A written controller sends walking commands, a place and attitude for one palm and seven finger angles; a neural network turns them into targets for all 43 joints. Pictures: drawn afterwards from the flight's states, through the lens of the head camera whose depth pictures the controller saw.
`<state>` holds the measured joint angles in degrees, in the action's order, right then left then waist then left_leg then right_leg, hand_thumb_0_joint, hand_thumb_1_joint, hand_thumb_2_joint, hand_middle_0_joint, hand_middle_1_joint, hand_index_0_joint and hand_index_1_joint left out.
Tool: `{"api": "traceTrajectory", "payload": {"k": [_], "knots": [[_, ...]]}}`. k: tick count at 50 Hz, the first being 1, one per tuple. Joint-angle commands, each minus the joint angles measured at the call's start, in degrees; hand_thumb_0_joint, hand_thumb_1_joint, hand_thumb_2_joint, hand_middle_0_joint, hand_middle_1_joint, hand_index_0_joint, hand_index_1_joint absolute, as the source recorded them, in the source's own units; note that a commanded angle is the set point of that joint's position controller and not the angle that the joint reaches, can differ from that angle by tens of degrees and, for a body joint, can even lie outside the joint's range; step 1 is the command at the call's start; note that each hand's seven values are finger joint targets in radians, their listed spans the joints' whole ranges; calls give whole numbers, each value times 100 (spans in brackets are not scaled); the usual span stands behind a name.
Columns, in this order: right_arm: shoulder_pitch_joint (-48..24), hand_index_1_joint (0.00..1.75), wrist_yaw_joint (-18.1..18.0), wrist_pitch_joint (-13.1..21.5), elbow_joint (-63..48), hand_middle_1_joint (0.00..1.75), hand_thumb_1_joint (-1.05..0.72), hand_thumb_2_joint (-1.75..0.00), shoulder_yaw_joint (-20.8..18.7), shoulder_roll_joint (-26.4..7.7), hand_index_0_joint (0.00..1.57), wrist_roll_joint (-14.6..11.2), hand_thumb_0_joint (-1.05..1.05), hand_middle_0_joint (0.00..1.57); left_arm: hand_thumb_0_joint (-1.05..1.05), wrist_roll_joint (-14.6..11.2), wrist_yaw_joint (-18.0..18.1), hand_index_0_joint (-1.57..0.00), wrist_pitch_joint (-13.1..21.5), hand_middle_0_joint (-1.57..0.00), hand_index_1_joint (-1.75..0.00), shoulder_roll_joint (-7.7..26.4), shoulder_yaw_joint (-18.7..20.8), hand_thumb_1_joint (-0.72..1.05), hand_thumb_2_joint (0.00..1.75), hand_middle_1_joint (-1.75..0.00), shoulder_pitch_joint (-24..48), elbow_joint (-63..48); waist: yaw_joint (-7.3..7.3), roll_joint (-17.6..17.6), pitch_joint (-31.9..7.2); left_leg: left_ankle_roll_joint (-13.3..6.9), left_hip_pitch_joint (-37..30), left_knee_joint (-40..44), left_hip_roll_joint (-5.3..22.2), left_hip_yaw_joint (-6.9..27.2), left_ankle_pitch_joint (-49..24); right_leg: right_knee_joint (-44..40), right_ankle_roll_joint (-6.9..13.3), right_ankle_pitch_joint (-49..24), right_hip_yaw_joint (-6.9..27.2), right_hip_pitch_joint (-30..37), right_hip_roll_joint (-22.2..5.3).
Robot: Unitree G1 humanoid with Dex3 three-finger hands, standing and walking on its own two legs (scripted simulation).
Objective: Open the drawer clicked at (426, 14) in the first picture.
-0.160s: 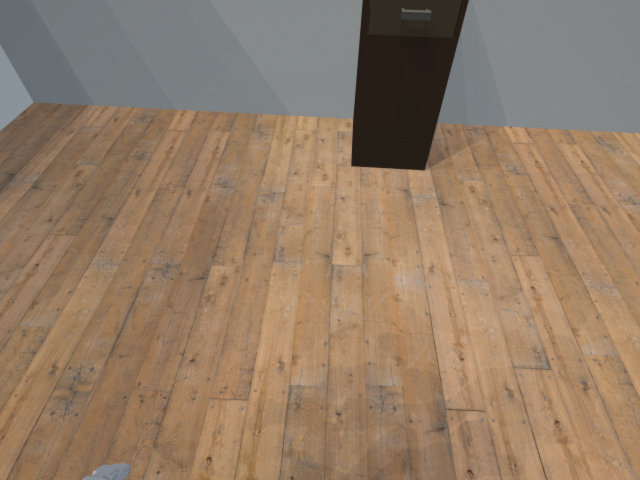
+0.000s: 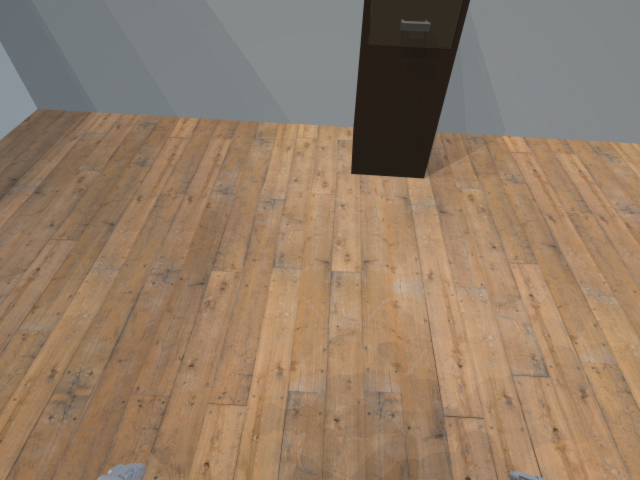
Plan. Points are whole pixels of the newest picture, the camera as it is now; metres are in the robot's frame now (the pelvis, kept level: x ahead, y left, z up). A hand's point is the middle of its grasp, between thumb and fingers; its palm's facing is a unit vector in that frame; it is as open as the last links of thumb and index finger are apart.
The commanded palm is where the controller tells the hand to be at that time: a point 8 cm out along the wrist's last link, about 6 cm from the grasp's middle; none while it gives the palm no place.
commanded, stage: stand and wait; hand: left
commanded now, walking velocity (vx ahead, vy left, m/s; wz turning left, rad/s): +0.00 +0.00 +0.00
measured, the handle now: (414, 24) +1.68 -0.27 -0.02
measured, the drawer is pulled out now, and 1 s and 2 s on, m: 0.00 0.00 0.00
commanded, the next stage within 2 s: look at it before walking up in 0.86 s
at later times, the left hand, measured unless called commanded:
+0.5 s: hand out of the picture +0.05 +0.24 -0.15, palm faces -0.02 -0.94 -0.34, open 7.4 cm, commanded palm none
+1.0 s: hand out of the picture +0.05 +0.24 -0.15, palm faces -0.04 -0.95 -0.32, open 7.4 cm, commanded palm none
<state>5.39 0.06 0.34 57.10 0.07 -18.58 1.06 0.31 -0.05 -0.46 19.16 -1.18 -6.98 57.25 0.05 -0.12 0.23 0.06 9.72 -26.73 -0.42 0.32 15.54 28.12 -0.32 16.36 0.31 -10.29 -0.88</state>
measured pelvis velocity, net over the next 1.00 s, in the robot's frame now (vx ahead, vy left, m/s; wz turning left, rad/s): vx -0.02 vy -0.01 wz -0.01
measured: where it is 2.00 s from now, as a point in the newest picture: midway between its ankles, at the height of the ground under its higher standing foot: outside the picture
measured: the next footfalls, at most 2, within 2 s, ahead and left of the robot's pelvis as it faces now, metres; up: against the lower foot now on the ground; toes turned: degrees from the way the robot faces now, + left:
none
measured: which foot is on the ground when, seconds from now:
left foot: down 0.00-1.00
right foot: down 0.00-1.00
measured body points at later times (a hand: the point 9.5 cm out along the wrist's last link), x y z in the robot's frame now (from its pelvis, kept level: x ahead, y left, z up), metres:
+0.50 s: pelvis -0.02 -0.01 +0.00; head -0.02 -0.01 +0.45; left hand +0.05 +0.29 -0.13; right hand +0.05 -0.31 -0.13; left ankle -0.01 +0.12 -0.74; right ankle -0.01 -0.12 -0.74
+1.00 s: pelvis -0.02 -0.01 +0.01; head -0.02 +0.00 +0.46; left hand +0.05 +0.28 -0.13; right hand +0.05 -0.30 -0.13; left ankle -0.01 +0.12 -0.74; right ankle -0.01 -0.12 -0.74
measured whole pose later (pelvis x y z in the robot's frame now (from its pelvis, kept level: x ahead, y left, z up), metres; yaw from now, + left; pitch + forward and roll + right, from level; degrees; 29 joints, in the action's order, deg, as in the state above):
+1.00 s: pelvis -0.02 -0.01 +0.01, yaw +0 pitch -2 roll +0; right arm 7.9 0.3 0.4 63.7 0.1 -18.7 0.6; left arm 0.5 -0.3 -0.2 19.1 -0.9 -8.6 62.2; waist -0.1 -0.4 1.6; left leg 0.7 9.1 -22.0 0.5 0.3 11.2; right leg 22.9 0.2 11.7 0.3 -9.6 0.1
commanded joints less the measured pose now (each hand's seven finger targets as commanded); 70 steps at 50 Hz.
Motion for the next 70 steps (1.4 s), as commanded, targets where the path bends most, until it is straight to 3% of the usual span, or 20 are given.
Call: {"api": "traceTrajectory", "payload": {"k": [1, 26, 33, 39, 48, 70], "knots": [[-263, 30, -108, 166, -301, 30, -90, -90, -266, -1209, 20, -8, 0, 20, 0, 26, 87, -20, 172, -20, -30, 1219, 332, 90, 90, -30, 223, -334, -2, -26, -357, -215, -137, 411, 631, 436, -1510, -474, 254, -1465, 475, 101, -584], [-65, 30, -88, 157, 221, 30, -90, -90, -198, -1240, 20, -48, 0, 20, 0, 14, 66, -20, 189, -20, -30, 1231, 310, 90, 90, -30, 105, 92, 10, -54, -183, -152, -111, 739, 674, 514, -988, -921, 248, -899, 612, 143, -618], [-35, 30, -70, 141, 270, 30, -90, -90, -199, -1226, 20, -43, 0, 20, 0, 29, 57, -20, 168, -20, -30, 1220, 303, 90, 90, -30, 109, 120, 15, -10, 27, -150, 1, 854, 663, 542, -603, -1067, 232, -294, 653, -54, -591], [14, 30, -63, 146, 275, 30, -90, -90, -203, -1223, 20, -41, 0, 20, 0, 35, 50, -20, 166, -20, -30, 1197, 301, 90, 90, -30, 102, 109, 7, -28, 18, -150, 12, 871, 658, 561, -547, -1090, 224, -188, 672, -102, -579], [-4, 30, -71, 168, 294, 30, -90, -90, -200, -1220, 20, -55, 0, 20, 0, 36, 56, -20, 185, -20, -30, 1175, 296, 90, 90, -30, 61, 131, 8, -16, -165, -154, -112, 831, 711, 548, -920, -974, 217, -740, 604, 46, -583], [-140, 30, -78, 165, 306, 30, -90, -90, -193, -1249, 20, -62, 0, 20, 0, 32, 64, -20, 199, -20, -30, 1197, 286, 90, 90, -30, 65, 170, 17, 32, -214, -143, -301, 857, 737, 523, -1317, -965, 203, -1286, 558, 207, -609]]}}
